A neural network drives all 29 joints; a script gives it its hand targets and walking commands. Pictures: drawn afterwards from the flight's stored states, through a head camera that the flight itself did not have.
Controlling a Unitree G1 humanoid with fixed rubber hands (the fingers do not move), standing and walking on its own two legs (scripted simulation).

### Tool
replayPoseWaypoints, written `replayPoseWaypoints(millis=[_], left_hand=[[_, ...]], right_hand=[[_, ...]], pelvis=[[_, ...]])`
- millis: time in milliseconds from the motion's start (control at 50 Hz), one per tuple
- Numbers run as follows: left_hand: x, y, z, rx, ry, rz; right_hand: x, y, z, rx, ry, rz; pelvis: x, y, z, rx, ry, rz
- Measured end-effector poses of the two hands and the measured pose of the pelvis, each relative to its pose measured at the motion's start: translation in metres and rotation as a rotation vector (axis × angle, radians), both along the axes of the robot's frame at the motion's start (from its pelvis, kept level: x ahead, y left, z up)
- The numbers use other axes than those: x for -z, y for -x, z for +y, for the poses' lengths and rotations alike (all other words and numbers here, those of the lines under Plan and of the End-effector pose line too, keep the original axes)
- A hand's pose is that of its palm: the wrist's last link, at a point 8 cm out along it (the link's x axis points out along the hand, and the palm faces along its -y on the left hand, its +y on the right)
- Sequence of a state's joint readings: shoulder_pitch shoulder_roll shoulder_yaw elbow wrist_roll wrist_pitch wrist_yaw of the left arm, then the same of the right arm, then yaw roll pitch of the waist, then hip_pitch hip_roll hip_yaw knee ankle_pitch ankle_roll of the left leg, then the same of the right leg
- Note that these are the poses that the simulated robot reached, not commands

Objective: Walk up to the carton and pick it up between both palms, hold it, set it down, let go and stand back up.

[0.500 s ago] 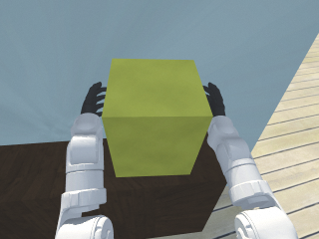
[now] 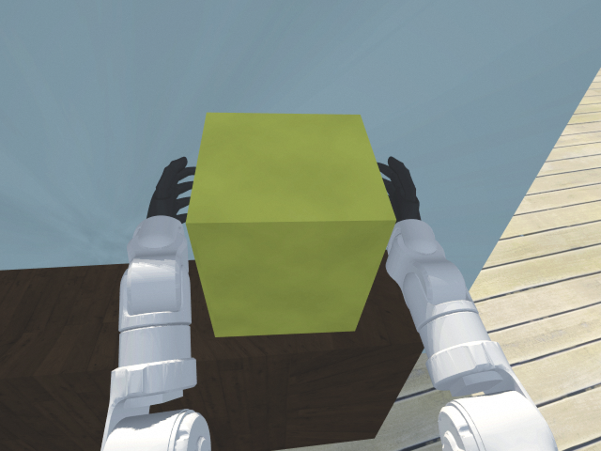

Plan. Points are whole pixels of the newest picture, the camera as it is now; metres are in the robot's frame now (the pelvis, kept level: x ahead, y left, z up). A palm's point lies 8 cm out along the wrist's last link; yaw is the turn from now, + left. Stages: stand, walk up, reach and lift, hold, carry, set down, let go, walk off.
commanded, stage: hold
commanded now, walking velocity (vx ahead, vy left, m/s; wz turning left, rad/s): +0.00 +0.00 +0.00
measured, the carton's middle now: (285, 229) +0.40 +0.00 +0.12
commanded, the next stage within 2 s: none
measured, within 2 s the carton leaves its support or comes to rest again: neither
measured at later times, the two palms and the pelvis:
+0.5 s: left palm (162, 219) +0.37 +0.15 +0.17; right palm (398, 215) +0.36 -0.15 +0.17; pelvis +0.00 +0.00 +0.00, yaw +0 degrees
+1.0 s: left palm (166, 215) +0.37 +0.15 +0.18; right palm (402, 212) +0.36 -0.15 +0.17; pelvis +0.00 +0.00 +0.00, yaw -1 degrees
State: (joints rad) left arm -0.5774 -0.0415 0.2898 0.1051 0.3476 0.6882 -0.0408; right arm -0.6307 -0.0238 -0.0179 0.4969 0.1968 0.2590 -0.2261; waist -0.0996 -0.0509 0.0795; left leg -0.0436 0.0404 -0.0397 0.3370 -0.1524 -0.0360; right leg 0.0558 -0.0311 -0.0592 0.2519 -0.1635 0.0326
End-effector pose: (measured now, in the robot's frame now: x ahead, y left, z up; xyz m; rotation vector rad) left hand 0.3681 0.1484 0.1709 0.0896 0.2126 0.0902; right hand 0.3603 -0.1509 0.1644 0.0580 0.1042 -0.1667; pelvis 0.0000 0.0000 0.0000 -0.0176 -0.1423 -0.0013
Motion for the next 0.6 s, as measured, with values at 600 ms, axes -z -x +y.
replayPoseWaypoints(millis=[600], left_hand=[[-0.01,-0.005,0.0,-0.001,-0.001,-0.023]], right_hand=[[-0.008,-0.005,0.001,0.001,-0.005,-0.024]], pelvis=[[0.0,-0.001,0.002,0.005,-0.002,0.018]])
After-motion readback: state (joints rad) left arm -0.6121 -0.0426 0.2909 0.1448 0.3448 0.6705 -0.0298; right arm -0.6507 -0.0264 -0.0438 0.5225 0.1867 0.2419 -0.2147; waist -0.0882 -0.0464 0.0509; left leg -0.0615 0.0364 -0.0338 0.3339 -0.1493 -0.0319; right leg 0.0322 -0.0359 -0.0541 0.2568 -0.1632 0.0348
